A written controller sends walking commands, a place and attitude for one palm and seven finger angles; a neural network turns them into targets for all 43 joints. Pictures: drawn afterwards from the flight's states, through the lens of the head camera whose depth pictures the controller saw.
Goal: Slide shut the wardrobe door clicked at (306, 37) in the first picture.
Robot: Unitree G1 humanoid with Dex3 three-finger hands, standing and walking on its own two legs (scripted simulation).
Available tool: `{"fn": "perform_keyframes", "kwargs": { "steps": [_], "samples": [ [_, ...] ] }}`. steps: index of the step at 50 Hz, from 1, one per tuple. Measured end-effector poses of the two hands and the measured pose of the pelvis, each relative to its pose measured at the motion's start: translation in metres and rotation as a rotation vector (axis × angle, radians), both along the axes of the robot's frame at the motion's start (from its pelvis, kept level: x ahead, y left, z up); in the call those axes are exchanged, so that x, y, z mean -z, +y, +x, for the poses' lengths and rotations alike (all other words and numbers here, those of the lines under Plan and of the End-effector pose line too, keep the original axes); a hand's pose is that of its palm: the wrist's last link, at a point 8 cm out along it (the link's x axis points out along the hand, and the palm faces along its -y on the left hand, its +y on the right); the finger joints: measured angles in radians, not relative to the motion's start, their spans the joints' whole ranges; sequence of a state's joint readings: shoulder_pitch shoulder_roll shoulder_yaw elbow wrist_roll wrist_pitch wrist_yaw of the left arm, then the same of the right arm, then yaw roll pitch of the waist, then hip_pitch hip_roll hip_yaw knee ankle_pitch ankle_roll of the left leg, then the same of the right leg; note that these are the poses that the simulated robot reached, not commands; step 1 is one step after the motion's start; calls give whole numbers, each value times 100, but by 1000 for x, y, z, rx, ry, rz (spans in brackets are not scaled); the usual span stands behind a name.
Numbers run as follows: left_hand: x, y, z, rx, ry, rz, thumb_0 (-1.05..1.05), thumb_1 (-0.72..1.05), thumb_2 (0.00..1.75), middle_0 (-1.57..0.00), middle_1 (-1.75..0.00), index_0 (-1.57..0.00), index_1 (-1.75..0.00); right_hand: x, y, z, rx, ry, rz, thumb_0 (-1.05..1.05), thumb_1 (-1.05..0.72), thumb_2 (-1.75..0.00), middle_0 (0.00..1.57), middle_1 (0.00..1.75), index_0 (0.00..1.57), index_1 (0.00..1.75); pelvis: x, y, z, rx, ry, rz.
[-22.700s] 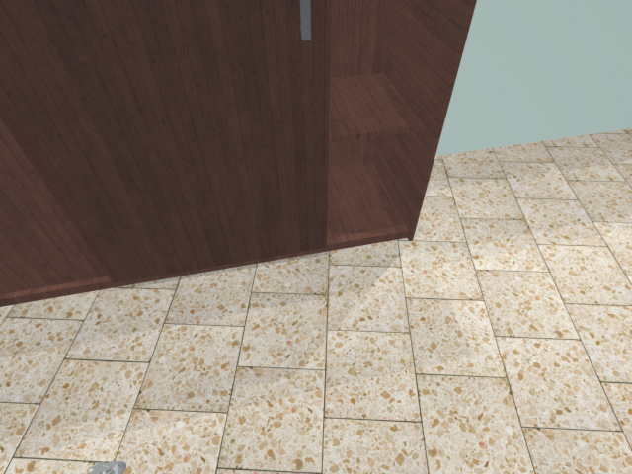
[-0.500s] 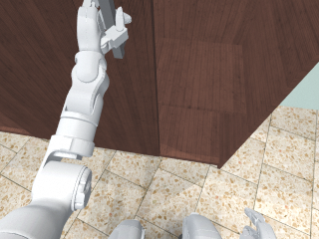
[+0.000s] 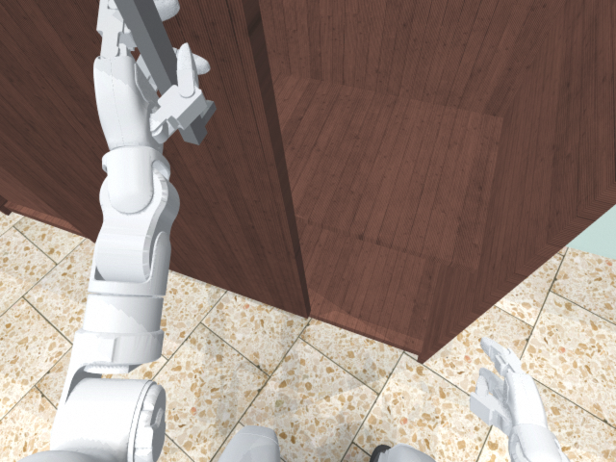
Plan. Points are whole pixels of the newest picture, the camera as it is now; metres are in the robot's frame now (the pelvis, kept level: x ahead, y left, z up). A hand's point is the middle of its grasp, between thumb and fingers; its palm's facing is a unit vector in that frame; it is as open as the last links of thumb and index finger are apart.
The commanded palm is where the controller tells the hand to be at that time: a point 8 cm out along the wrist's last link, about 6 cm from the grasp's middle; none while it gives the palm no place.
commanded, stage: step sideways, sliding the door along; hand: left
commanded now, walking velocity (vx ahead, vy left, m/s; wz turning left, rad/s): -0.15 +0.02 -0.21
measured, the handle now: (171, 49) +0.44 +0.23 +0.23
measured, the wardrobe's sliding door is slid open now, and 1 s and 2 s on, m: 0.35 0.21 0.20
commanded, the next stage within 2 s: stop walking and hold the door there in 1.28 s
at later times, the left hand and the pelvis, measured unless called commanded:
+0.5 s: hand (266, 117) +0.38 +0.12 +0.21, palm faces +0.13 -0.99 +0.02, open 7.0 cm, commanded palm +0.35 +0.09 +0.21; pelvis +0.08 +0.02 +0.01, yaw +4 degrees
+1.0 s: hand (312, 136) +0.37 +0.07 +0.20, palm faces -0.04 -0.99 -0.13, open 7.7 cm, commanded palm +0.35 +0.06 +0.21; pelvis +0.10 -0.02 -0.01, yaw +0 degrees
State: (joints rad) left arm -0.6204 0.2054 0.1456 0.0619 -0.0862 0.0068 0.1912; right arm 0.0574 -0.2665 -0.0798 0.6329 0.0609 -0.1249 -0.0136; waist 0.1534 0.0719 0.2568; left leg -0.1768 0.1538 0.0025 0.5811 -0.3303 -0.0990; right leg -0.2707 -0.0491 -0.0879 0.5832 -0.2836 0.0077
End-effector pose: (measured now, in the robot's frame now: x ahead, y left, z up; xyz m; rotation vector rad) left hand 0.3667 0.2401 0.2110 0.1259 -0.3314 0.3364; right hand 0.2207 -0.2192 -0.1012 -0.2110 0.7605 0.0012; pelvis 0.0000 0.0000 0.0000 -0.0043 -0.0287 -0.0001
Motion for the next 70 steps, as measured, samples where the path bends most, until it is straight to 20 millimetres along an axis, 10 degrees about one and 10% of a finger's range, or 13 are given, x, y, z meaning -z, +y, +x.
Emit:
{"fn": "perform_keyframes", "kwargs": {
  "steps": [29, 37, 54, 70],
  "samples": [
    [9, -84, -8, 319, -142, -40, -2, 76, 81, -46, -140, -9, -115, -12, 82, 119, -193, -69, 153, 1, -90, -90, 20, 30, 20, 30, 0, 11, 92, -87, 56, -14],
    [8, -99, -8, 432, -149, -29, 0, 70, 76, -49, -140, -17, -113, -14, 75, 136, -149, -52, 99, 1, -90, -90, 20, 30, 20, 30, -6, 18, 103, -39, 69, -3],
    [13, -120, -10, 320, -214, 42, -6, 72, 82, -58, -140, -8, -111, 0, 30, 108, -119, -93, 138, 1, -90, -90, 20, 30, 20, 30, 19, -31, 79, 7, -16, -2],
    [11, -136, -15, 220, -158, -31, -4, 72, 84, -51, -141, -12, -120, -4, -59, -19, 29, 36, 85, 1, -90, -90, 20, 30, 20, 30, 4, -70, 16, 128, -11, -25]
  ]
}}
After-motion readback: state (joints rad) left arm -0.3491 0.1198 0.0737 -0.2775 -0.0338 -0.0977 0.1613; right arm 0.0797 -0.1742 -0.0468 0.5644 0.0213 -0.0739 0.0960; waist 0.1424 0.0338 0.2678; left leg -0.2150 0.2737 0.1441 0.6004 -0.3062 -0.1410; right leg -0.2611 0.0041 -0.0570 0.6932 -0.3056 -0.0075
